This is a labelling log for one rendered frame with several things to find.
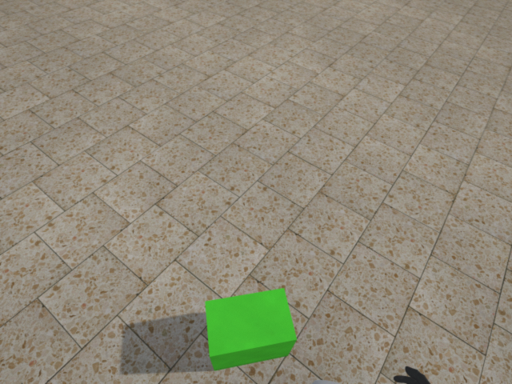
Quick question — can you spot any carton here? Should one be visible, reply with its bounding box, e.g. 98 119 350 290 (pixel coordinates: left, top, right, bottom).
205 288 297 371

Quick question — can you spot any right robot hand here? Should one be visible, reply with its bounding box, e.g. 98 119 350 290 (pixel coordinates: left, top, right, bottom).
394 366 430 384

